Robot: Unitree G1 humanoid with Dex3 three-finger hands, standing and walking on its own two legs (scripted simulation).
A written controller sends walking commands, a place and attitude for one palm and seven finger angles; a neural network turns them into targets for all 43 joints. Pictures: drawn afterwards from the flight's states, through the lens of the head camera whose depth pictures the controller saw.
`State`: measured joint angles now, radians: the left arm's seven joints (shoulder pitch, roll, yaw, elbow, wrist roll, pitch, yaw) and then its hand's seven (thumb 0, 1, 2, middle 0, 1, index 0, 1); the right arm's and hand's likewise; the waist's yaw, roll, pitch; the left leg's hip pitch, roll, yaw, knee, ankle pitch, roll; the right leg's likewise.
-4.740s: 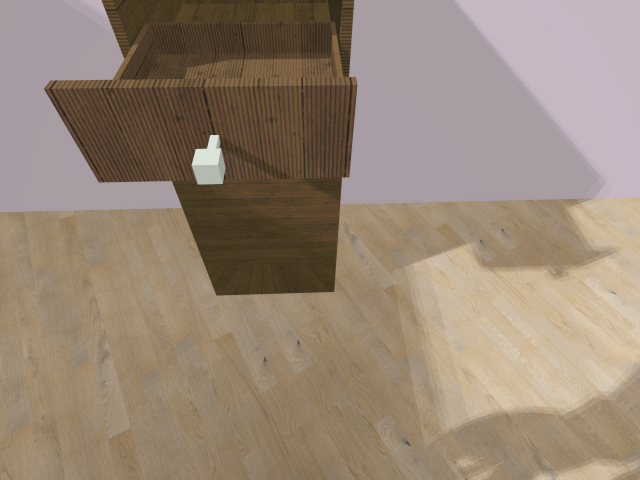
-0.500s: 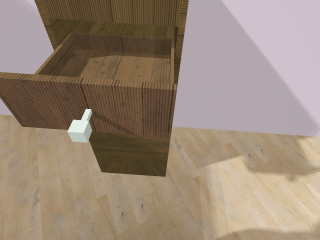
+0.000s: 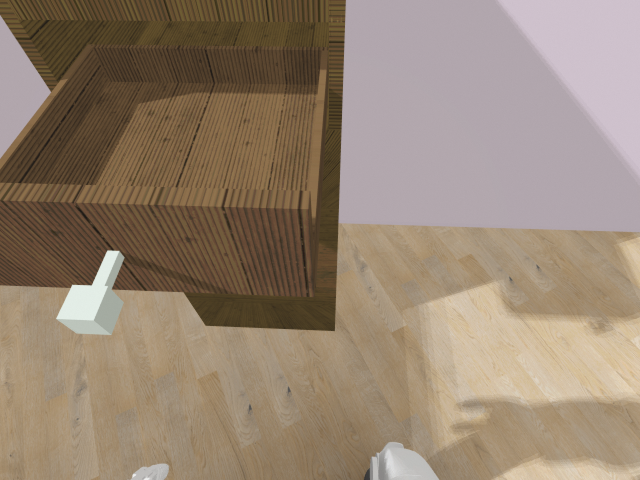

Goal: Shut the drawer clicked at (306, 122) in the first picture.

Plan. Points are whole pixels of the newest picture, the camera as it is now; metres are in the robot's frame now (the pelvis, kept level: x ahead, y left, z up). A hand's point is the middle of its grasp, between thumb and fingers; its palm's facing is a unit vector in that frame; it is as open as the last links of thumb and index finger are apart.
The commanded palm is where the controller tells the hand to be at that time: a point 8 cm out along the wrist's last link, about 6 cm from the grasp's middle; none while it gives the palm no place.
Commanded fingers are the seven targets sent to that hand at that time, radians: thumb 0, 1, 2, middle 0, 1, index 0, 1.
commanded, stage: come to a stop and stand still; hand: left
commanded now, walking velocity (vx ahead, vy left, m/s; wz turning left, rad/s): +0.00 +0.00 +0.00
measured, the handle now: (100, 291) +0.26 +0.22 +0.15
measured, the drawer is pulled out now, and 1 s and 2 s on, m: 0.30 0.30 0.30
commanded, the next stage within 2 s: look again from close up in 1.06 s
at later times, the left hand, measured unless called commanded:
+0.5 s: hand out of the picture +0.00 +0.15 -0.17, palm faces +0.10 -0.98 -0.18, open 7.3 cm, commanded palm none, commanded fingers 0.00 0.90 0.90 -0.20 -0.30 -0.20 -0.30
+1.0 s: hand out of the picture -0.10 +0.09 -0.17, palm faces +0.08 -0.99 -0.12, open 7.4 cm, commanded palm none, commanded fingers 0.00 0.90 0.90 -0.20 -0.30 -0.20 -0.30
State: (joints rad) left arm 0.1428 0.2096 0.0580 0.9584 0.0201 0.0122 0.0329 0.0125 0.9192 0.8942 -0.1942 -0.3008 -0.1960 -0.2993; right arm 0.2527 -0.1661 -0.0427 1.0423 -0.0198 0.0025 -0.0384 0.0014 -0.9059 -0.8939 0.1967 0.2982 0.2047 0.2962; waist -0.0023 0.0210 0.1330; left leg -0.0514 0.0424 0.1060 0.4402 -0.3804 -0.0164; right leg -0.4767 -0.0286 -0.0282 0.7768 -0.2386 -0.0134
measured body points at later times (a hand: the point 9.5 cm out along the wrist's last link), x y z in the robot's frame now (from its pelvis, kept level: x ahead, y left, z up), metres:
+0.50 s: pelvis -0.03 -0.03 +0.01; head -0.03 -0.02 +0.46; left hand -0.01 +0.20 -0.15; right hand -0.05 -0.24 -0.15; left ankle -0.04 +0.08 -0.73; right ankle -0.03 -0.15 -0.72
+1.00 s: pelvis -0.07 -0.06 +0.01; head -0.07 -0.05 +0.46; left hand -0.10 +0.14 -0.16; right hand -0.09 -0.27 -0.15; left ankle -0.04 +0.08 -0.73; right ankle -0.05 -0.15 -0.73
